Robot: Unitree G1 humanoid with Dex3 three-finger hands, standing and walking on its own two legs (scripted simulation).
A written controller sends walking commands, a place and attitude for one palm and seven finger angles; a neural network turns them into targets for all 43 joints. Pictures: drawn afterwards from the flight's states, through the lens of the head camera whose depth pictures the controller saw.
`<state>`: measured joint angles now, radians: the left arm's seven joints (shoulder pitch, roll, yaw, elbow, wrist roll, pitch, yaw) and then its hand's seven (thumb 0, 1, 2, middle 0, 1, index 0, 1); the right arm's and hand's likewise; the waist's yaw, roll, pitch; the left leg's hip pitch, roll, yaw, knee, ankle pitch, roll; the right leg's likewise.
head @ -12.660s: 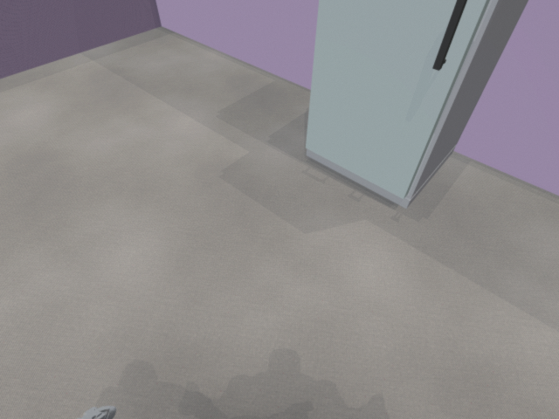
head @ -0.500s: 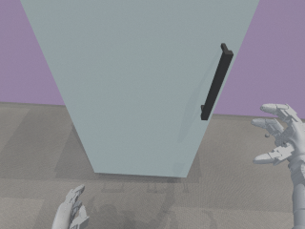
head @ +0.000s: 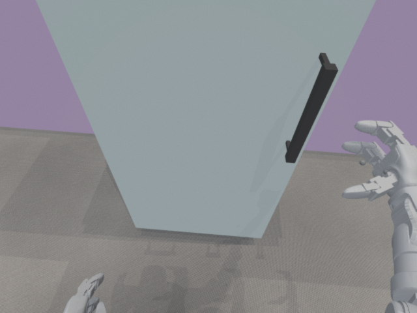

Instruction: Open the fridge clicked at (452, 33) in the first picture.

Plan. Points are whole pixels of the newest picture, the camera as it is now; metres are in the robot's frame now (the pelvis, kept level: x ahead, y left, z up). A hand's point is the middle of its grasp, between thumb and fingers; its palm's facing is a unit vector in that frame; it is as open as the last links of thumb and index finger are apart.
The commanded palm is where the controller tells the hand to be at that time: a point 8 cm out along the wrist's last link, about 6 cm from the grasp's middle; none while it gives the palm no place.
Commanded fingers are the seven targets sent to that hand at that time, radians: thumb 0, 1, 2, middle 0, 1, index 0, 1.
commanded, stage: move the hooked fingers beside the handle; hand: right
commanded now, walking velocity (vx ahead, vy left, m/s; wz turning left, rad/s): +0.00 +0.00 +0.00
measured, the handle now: (304, 114) +0.52 -0.17 +0.11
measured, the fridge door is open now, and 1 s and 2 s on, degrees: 0 0 0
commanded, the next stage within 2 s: feel for the door with the fingertips in 1.46 s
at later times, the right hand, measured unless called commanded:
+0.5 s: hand (343, 140) +0.43 -0.22 +0.13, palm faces +0.00 +1.00 +0.00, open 14.0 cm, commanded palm +0.41 -0.28 +0.12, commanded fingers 0.00 0.50 -0.30 0.30 1.20 0.30 1.20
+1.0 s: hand (337, 134) +0.46 -0.22 +0.11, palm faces -0.01 +1.00 +0.01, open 14.0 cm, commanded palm +0.43 -0.27 +0.12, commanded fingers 0.00 0.50 -0.30 0.30 1.20 0.30 1.20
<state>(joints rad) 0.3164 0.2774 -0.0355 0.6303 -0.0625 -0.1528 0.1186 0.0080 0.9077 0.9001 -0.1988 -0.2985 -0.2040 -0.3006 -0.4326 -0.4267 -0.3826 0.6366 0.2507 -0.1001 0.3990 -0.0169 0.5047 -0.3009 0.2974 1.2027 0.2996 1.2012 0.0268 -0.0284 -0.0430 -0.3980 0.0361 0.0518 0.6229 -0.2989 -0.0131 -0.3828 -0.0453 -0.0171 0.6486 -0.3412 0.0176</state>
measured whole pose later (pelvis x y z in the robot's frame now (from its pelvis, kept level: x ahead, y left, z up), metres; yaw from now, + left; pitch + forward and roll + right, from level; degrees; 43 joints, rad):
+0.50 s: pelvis -0.01 +0.00 -0.01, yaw +0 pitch +8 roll +1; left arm 0.35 0.28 -0.04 0.65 -0.05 -0.08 0.10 0.01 0.91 0.90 -0.20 -0.30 -0.20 -0.30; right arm -0.71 -0.48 -0.37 0.97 0.19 -0.20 0.36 -0.02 0.50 -0.30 0.30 1.20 0.30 1.20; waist 0.07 -0.01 -0.05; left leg -0.50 0.03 0.04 0.67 -0.30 -0.02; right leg -0.49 -0.05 -0.02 0.71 -0.35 0.01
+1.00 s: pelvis +0.00 -0.01 -0.01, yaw +2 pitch +11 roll +1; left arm 0.41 0.27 -0.03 0.63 -0.04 -0.02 0.07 0.00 0.91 0.90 -0.20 -0.30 -0.20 -0.30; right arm -0.75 -0.50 -0.40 1.00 0.17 -0.24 0.34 -0.02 0.50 -0.30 0.30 1.20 0.30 1.20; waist 0.10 -0.01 -0.07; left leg -0.57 0.03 0.02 0.69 -0.31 -0.03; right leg -0.56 -0.06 -0.04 0.75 -0.38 0.00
